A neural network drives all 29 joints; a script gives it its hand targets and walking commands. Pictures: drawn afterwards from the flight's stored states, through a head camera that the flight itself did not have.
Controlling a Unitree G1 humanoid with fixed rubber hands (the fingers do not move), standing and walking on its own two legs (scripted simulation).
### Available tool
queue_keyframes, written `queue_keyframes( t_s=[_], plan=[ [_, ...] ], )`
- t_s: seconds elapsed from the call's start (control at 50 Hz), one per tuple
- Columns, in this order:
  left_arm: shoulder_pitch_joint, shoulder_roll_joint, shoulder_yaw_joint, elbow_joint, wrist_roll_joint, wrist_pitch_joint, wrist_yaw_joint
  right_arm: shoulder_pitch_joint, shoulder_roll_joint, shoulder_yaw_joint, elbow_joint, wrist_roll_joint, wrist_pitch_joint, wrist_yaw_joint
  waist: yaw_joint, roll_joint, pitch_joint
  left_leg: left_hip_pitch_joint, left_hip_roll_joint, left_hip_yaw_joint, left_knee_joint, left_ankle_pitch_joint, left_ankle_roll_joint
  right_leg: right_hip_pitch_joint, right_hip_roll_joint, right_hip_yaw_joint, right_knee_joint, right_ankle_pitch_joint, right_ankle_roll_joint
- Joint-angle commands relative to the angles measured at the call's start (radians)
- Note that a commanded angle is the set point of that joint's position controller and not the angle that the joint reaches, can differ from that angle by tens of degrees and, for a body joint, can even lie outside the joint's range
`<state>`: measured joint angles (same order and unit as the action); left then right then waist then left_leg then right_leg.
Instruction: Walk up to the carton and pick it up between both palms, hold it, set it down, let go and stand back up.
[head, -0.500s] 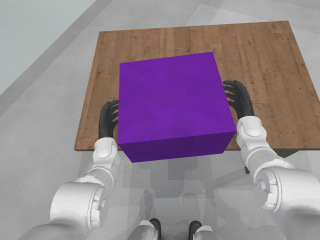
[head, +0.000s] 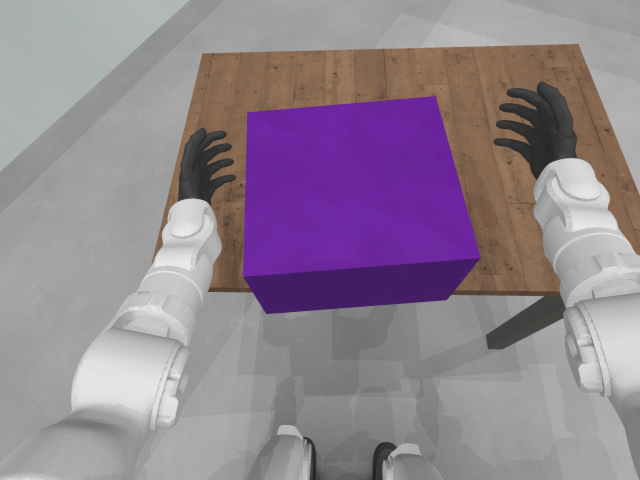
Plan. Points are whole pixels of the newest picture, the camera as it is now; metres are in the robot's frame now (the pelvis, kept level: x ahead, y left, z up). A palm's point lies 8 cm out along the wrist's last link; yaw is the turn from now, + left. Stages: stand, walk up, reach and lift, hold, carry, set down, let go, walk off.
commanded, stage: set down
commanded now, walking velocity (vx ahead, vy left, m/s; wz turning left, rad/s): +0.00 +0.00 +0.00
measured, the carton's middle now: (348, 207) +0.48 +0.05 -0.04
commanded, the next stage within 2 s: none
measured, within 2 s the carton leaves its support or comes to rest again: neither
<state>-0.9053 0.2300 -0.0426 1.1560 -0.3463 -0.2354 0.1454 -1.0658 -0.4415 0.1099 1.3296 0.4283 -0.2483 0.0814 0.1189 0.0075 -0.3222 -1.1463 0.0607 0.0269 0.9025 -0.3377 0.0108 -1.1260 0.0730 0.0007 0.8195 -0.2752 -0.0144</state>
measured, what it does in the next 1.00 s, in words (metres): stands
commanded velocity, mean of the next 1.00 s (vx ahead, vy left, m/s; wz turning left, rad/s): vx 0.00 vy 0.00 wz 0.00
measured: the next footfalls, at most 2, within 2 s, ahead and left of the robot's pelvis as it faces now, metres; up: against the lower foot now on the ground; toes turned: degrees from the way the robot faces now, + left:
none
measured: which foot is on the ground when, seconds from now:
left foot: down 0.00-1.00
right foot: down 0.00-1.00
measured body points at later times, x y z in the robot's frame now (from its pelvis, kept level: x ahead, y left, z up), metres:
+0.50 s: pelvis -0.02 -0.01 +0.00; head +0.07 +0.01 +0.44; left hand +0.39 +0.24 +0.03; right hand +0.45 -0.20 +0.06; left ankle +0.02 +0.11 -0.68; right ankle +0.04 -0.11 -0.68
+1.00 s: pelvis +0.00 -0.03 +0.03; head +0.08 -0.01 +0.47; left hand +0.34 +0.22 +0.01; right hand +0.40 -0.22 +0.04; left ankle +0.02 +0.11 -0.68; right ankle +0.04 -0.11 -0.68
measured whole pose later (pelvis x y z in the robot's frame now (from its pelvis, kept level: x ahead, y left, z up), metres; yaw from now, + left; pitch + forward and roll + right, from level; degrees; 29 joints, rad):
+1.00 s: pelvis +0.00 -0.03 +0.03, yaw +6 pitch +21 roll +0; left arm -0.43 0.22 -0.02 0.86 -0.24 -0.30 0.13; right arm -0.50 -0.31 0.01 0.98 0.36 -0.31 0.08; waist 0.01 -0.04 -0.19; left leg -0.83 0.02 -0.04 0.71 -0.25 -0.04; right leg -0.82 0.04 -0.05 0.70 -0.25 -0.06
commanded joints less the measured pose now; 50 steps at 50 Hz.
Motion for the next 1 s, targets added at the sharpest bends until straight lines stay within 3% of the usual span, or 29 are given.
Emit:
queue_keyframes(
  t_s=[0.0,0.1,0.2,0.24,0.36,0.44,0.54,0.66,0.78,0.82,0.9,0.98],
  plan=[
    [-0.427,0.149,0.075,-0.277,0.059,-0.019,-0.006,-0.451,-0.244,-0.046,-0.187,0.000,-0.046,0.006,-0.026,-0.062,-1.004,0.675,-0.029,0.015,-0.030,0.717,-0.087,0.531,0.026,-0.008,-0.081,0.496,0.031],
    [-0.327,0.149,0.103,-0.393,0.095,-0.004,0.000,-0.366,-0.264,-0.074,-0.233,-0.020,-0.037,0.019,-0.044,-0.093,-0.958,0.652,-0.028,-0.001,-0.083,0.683,-0.075,0.659,0.028,-0.001,-0.092,0.544,0.028],
    [-0.310,0.159,0.085,-0.403,0.085,0.012,0.012,-0.331,-0.253,-0.099,-0.296,-0.030,-0.016,0.039,-0.049,-0.105,-0.831,0.553,-0.027,-0.013,-0.135,0.486,-0.053,0.670,0.003,0.009,-0.109,0.374,0.017],
    [-0.307,0.159,0.072,-0.370,0.071,0.009,0.015,-0.311,-0.229,-0.095,-0.300,-0.023,-0.006,0.046,-0.043,-0.099,-0.773,0.524,-0.031,-0.011,-0.144,0.412,-0.047,0.649,-0.008,0.014,-0.115,0.291,0.012],
    [-0.388,0.146,-0.008,-0.242,0.009,-0.028,0.013,-0.304,-0.180,-0.114,-0.280,-0.025,0.009,0.055,-0.065,-0.057,-0.674,0.470,-0.040,-0.013,-0.146,0.205,-0.042,0.527,-0.033,-0.003,-0.111,0.050,-0.003],
    [-0.416,0.140,-0.041,-0.185,-0.006,-0.065,0.007,-0.301,-0.161,-0.120,-0.267,-0.035,-0.004,0.048,-0.081,-0.036,-0.674,0.465,-0.043,-0.019,-0.130,0.155,-0.043,0.488,-0.043,-0.017,-0.094,-0.003,-0.003],
    [-0.344,0.156,-0.031,-0.239,0.024,-0.083,0.002,-0.235,-0.183,-0.130,-0.307,-0.043,-0.038,0.023,-0.093,-0.005,-0.743,0.500,-0.044,-0.032,-0.111,0.244,-0.059,0.543,-0.040,-0.021,-0.082,0.115,0.003],
    [-0.151,0.169,0.040,-0.463,0.104,-0.060,0.002,-0.039,-0.212,-0.177,-0.413,-0.062,-0.084,-0.010,-0.113,0.013,-0.787,0.578,-0.050,-0.038,-0.148,0.326,-0.070,0.680,-0.047,0.011,-0.131,0.233,0.013],
    [-0.033,0.132,0.046,-0.585,0.127,-0.080,-0.001,0.084,-0.137,-0.184,-0.532,-0.075,-0.109,-0.014,-0.124,0.017,-0.727,0.560,-0.057,-0.035,-0.196,0.357,-0.067,0.771,-0.065,0.029,-0.166,0.317,0.012],
    [0.019,0.116,0.051,-0.596,0.129,-0.092,-0.005,0.137,-0.117,-0.173,-0.554,-0.072,-0.118,-0.006,-0.117,0.011,-0.691,0.578,-0.054,-0.037,-0.215,0.365,-0.064,0.787,-0.066,0.033,-0.183,0.321,0.012],
    [0.045,0.105,0.053,-0.532,0.114,-0.121,-0.014,0.175,-0.076,-0.148,-0.549,-0.069,-0.117,0.007,-0.102,-0.019,-0.571,0.529,-0.055,-0.033,-0.258,0.263,-0.045,0.805,-0.084,0.048,-0.206,0.213,0.016],
    [0.088,0.121,0.069,-0.457,0.109,-0.149,-0.026,0.230,-0.053,-0.114,-0.541,-0.052,-0.131,0.007,-0.093,-0.046,-0.488,0.484,-0.055,-0.030,-0.291,0.219,-0.030,0.860,-0.097,0.067,-0.211,0.192,0.026]
  ],
)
